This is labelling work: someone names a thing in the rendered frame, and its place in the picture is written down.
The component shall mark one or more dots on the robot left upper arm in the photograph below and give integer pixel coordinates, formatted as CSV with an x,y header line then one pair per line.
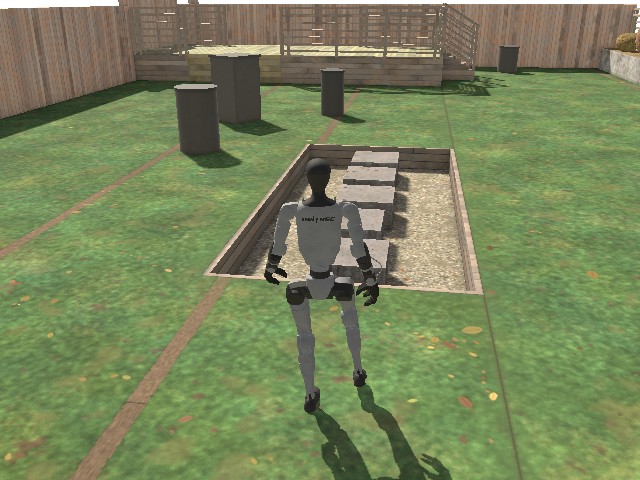
x,y
287,212

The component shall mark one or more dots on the left robot hand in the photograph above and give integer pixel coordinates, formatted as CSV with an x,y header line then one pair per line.
x,y
269,277

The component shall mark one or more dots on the robot right upper arm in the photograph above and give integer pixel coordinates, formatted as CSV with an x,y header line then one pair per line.
x,y
351,212

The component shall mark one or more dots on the right robot hand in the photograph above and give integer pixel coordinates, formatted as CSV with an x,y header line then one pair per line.
x,y
371,290

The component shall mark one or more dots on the humanoid robot head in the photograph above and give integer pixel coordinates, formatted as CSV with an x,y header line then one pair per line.
x,y
318,174

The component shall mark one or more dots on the robot left thigh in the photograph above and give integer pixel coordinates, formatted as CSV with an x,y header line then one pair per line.
x,y
299,304

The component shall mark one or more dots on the right robot forearm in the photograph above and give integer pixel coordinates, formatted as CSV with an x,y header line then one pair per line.
x,y
366,268

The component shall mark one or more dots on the left robot forearm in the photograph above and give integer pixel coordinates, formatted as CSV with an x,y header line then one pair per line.
x,y
272,261

